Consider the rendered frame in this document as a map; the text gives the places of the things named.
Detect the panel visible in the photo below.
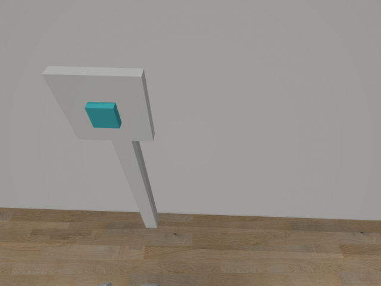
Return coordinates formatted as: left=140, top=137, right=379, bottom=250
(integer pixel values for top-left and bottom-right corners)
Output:
left=42, top=66, right=158, bottom=228

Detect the button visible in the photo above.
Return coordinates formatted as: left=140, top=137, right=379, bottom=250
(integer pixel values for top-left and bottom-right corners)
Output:
left=85, top=102, right=121, bottom=129

